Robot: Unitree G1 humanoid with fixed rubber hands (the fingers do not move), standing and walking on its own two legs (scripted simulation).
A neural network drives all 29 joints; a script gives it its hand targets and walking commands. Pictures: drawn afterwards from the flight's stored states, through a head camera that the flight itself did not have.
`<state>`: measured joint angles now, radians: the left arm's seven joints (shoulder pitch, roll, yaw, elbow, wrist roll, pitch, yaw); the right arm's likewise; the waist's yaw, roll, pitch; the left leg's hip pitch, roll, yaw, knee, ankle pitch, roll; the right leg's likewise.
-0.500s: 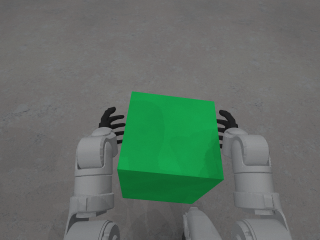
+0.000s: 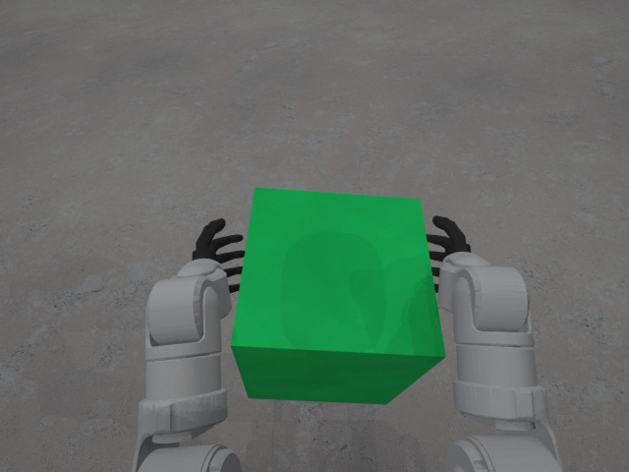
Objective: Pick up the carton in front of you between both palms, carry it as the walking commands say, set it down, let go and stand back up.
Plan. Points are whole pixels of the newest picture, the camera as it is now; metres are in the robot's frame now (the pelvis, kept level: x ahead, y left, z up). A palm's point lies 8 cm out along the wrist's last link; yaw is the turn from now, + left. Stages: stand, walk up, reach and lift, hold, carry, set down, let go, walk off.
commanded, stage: carry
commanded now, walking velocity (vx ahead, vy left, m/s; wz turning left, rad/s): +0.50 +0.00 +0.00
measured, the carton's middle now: (327, 307) +0.35 +0.01 +0.01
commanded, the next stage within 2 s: none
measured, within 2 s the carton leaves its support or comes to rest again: neither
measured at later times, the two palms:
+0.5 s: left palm (234, 177) +0.56 +0.16 +0.08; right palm (414, 177) +0.54 -0.12 +0.08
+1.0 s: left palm (266, 82) +0.85 +0.14 +0.09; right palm (404, 77) +0.85 -0.15 +0.09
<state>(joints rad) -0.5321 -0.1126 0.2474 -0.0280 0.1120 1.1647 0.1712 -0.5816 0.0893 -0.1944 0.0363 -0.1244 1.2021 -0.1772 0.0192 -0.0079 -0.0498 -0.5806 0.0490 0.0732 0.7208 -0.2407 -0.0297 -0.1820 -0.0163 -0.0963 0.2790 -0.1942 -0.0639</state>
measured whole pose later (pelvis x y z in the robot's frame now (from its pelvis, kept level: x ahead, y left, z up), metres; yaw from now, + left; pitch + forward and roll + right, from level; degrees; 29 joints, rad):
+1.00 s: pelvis +0.58 +0.00 -0.01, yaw -1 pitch +4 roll +0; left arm -0.22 -0.14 0.08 -0.28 0.13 1.22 0.13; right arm -0.24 0.15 -0.11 -0.28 -0.14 1.23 -0.17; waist 0.01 0.01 -0.12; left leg -0.55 0.10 0.14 0.56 -0.11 -0.01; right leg -0.06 -0.05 -0.20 0.27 -0.27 -0.01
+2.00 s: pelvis +0.88 +0.02 -0.02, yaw +0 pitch +4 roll -1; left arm -0.25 -0.15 0.10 -0.23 0.15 1.23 0.15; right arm -0.28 0.16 -0.13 -0.21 -0.14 1.22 -0.19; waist 0.01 0.01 -0.10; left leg -0.12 0.07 0.17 0.52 -0.41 -0.02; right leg -0.35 -0.06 -0.19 0.55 -0.23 -0.01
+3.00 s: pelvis +0.80 +0.04 -0.02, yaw +1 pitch +1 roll +0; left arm -0.25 -0.15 0.19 0.26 0.28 0.71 0.03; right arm -0.27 0.15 -0.21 0.26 -0.28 0.68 -0.02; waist 0.00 0.00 -0.08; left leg -0.20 0.03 0.19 0.56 -0.37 0.04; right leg -0.40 -0.11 -0.17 0.51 -0.11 0.00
